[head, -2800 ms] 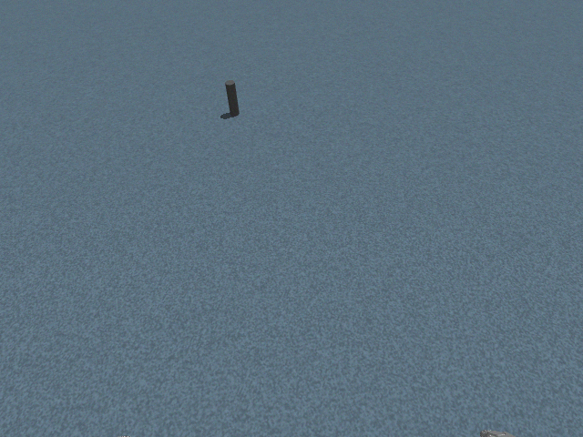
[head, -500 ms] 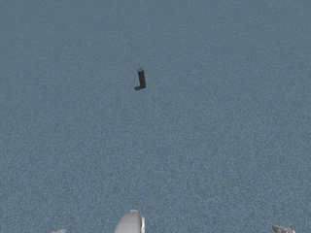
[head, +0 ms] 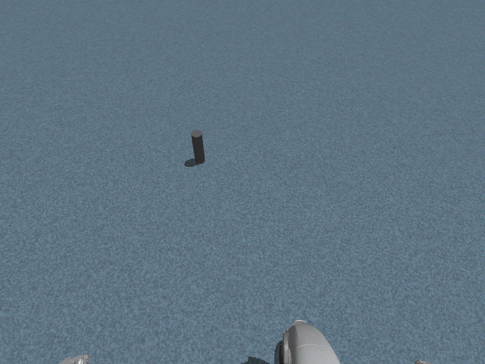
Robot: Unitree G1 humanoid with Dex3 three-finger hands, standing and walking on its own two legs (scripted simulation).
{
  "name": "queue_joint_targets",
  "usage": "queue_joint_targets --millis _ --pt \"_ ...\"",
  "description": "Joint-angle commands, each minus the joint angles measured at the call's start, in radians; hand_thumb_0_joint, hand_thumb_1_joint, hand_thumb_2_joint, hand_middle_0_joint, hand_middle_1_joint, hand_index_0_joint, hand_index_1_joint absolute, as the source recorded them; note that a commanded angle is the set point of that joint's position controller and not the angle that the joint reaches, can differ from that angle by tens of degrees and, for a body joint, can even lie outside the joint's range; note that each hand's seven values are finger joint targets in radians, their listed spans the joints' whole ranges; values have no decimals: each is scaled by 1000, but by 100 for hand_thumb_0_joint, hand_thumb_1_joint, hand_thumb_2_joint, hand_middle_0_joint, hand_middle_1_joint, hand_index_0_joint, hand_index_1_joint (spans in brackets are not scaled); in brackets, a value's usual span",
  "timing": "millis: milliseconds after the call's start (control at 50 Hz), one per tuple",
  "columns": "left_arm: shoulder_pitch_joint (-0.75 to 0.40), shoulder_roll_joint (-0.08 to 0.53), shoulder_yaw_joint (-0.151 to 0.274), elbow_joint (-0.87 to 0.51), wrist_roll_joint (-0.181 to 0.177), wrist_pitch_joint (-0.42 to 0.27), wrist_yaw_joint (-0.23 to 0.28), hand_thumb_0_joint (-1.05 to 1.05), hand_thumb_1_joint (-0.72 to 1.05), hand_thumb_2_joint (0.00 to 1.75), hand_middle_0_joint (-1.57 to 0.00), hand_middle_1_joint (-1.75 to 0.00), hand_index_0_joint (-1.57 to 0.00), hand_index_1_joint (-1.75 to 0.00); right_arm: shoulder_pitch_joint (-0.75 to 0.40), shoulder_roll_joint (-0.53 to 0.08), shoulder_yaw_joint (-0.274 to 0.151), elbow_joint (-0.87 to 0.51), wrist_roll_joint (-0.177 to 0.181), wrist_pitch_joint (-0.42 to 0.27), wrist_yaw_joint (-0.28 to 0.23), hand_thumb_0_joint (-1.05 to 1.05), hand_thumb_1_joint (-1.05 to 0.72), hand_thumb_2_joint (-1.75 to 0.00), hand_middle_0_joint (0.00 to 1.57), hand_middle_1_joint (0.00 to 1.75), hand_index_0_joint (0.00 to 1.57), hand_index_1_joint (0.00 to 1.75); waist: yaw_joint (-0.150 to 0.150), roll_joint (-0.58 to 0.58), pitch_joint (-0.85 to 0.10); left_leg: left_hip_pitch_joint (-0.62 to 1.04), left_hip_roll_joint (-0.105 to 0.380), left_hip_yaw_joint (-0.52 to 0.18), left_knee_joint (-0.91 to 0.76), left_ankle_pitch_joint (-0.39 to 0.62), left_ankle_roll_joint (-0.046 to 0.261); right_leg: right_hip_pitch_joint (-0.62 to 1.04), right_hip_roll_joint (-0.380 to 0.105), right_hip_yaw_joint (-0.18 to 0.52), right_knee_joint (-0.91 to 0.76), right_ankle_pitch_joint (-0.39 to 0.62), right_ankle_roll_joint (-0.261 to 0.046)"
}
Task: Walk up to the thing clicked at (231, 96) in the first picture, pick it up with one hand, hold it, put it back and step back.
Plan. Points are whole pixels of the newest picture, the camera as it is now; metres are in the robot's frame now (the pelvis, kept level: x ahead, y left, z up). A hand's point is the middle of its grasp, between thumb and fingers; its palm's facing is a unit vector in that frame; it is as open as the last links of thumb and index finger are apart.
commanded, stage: walk up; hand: left
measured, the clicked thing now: (198, 147) +1.17 +0.20 -0.67
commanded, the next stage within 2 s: none
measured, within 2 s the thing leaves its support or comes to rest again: neither
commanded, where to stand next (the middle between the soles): +0.84 -0.01 m, yaw +1 degrees
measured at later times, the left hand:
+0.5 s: hand (127, 287) +0.27 +0.24 -0.13, palm faces +0.02 -0.93 -0.37, open 7.4 cm
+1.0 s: hand (144, 188) +0.52 +0.25 -0.14, palm faces -0.07 -0.92 -0.38, open 7.4 cm
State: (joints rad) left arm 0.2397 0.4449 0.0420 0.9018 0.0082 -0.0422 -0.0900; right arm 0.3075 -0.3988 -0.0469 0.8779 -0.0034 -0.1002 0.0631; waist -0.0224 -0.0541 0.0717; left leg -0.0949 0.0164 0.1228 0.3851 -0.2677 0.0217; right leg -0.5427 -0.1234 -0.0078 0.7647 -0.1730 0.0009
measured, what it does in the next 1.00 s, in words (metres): walks ahead: right foot, then left foot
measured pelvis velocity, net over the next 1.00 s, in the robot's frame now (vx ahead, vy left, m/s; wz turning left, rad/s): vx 0.45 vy -0.03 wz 0.00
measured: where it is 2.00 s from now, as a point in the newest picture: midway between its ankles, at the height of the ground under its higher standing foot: (241, 219)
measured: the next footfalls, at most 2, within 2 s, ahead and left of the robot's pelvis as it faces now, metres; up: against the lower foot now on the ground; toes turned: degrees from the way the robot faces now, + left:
right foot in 0.14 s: +0.25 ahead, -0.15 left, +0.00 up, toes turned -5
left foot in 0.58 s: +0.44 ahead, +0.11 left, +0.00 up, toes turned +7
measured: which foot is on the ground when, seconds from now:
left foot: down 0.00-0.16, up 0.18-0.56, down 0.58-1.00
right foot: up 0.00-0.12, down 0.14-0.62, up 0.64-1.00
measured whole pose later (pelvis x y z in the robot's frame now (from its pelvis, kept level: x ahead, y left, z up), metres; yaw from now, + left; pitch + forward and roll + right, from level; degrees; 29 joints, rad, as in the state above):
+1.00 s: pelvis +0.45 -0.03 -0.01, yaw +0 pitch -2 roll +2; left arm 0.27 0.43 0.05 0.91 0.01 -0.05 -0.08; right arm 0.33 -0.43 -0.05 0.87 -0.01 -0.07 0.06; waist -0.02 -0.02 0.06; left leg -0.12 0.04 0.11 0.51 -0.36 0.00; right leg -0.42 -0.10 -0.04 0.60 -0.16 -0.01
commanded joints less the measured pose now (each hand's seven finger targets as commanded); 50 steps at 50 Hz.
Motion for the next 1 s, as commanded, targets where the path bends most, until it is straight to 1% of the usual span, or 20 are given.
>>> queue_joint_targets --millis 0,60,100,120,140,160,180,260,380,460,520,560,580,600,620,640,720,780,880,980 --pt "-97 135 50 -90 1 -38 2 0 90 90 -20 -30 -20 -30 -4 -278 -85 -79 7 -16 -18 0 -90 -90 20 30 20 30 -14 185 -35 4 209 -110 -100 307 152 84 38 -59 -193 118 -22" --pt "-49 143 63 -60 -3 -39 8 0 90 90 -20 -30 -20 -30 -24 -288 -88 -89 7 -3 -30 0 -90 -90 20 30 20 30 29 158 -50 -66 237 -129 -8 233 134 255 57 -65 -212 88 -41" --pt "113 204 92 -9 3 -52 24 0 90 90 -20 -30 -20 -30 -5 -227 -64 -96 0 -2 -32 0 -90 -90 20 30 20 30 111 -5 -148 -179 135 -37 333 279 90 550 85 -71 -258 -7 -72" --pt "223 287 123 -4 9 -57 38 0 90 90 -20 -30 -20 -30 60 -161 -41 -107 2 -4 -30 0 -90 -90 20 30 20 30 147 -210 -234 -339 46 -3 633 59 50 709 -114 221 -337 -205 -111" --pt "231 363 131 -17 -3 -58 44 0 90 90 -20 -30 -20 -30 61 -205 -48 -107 13 1 -33 0 -90 -90 20 30 20 30 147 -246 -217 -571 -58 -49 794 -243 23 791 -323 673 -510 -274 -240" --pt "179 340 119 -39 -17 -56 48 0 90 90 -20 -30 -20 -30 7 -257 -61 -78 3 12 -43 0 -90 -90 20 30 20 30 135 -89 -159 -559 24 -167 868 -236 19 664 -337 660 -512 -274 -266" --pt "112 298 110 -53 -25 -55 53 0 90 90 -20 -30 -20 -30 4 -258 -60 -58 15 14 -41 0 -90 -90 20 30 20 30 106 -40 -106 -547 51 -209 874 -153 20 580 -283 508 -516 -215 -259" --pt "35 209 80 -77 -16 -68 57 0 90 90 -20 -30 -20 -30 81 -218 -56 -3 5 30 -15 0 -90 -90 20 30 20 30 30 -107 -41 -431 76 -164 688 -13 7 375 -117 168 -520 4 -183" --pt "40 235 93 -113 2 -76 51 0 90 90 -20 -30 -20 -30 -71 -195 -63 -55 -21 38 14 0 -90 -90 20 30 20 30 58 -78 15 -450 113 -122 374 70 -39 333 -135 105 -586 -201 -221" --pt "80 237 88 -107 -1 -72 46 0 90 90 -20 -30 -20 -30 -132 -180 -66 -69 -18 21 20 0 -90 -90 20 30 20 30 75 -39 -10 -334 85 -85 222 160 -21 345 -119 60 -510 -108 -194" --pt "73 253 85 -111 -3 -62 48 0 90 90 -20 -30 -20 -30 -115 -187 -72 -65 -16 13 16 0 -90 -90 20 30 20 30 46 -15 -17 -211 51 -44 166 122 0 319 -130 54 -416 -26 -186" --pt "82 207 63 -118 -2 -57 54 0 90 90 -20 -30 -20 -30 52 -237 -90 -17 -24 4 -1 0 -90 -90 20 30 20 30 -42 104 -98 44 9 -50 115 31 43 247 -52 -24 -111 186 -139" --pt "125 141 37 -129 -14 -53 58 0 90 90 -20 -30 -20 -30 174 -315 -116 -2 -45 -1 -14 0 -90 -90 20 30 20 30 -87 306 -192 210 198 -330 21 -88 113 100 35 -82 209 85 -81" --pt "145 141 45 -123 -25 -46 64 0 90 90 -20 -30 -20 -30 172 -382 -131 -33 -25 -3 -22 0 -90 -90 20 30 20 30 -81 356 -183 295 408 -767 -124 -182 219 -146 184 -53 368 -343 -47" --pt "100 223 53 -105 -11 -41 76 0 90 90 -20 -30 -20 -30 144 -371 -136 -40 8 2 -23 0 -90 -90 20 30 20 30 -79 201 -167 234 431 -759 -109 -123 267 -146 107 66 447 -354 -58" --pt "97 219 43 -92 -12 -41 73 0 90 90 -20 -30 -20 -30 82 -323 -114 -54 13 3 -31 0 -90 -90 20 30 20 30 -41 125 -107 141 371 -572 -91 -12 225 -120 76 117 445 -279 -55" --pt "176 186 49 -37 -15 -26 48 0 90 90 -20 -30 -20 -30 -31 -262 -78 -84 8 -5 -34 0 -90 -90 20 30 20 30 25 208 -21 -107 258 -265 -141 56 175 26 18 51 263 -153 -24" --pt "102 173 53 -61 1 -24 30 0 90 90 -20 -30 -20 -30 -11 -274 -83 -93 -2 -8 -29 0 -90 -90 20 30 20 30 4 209 2 -104 260 -238 -167 -2 214 13 -6 18 110 -125 3" --pt "9 153 62 -70 5 -31 16 0 90 90 -20 -30 -20 -30 -15 -285 -86 -101 2 -6 -21 0 -90 -90 20 30 20 30 -5 195 9 -140 236 -196 -151 -69 185 103 15 -34 -102 8 -8" --pt "150 188 86 -14 8 -52 34 0 90 90 -20 -30 -20 -30 -54 -241 -64 -120 -2 13 -24 0 -90 -90 20 30 20 30 95 56 -77 -261 173 -118 174 -9 119 467 85 -59 -226 -25 -31"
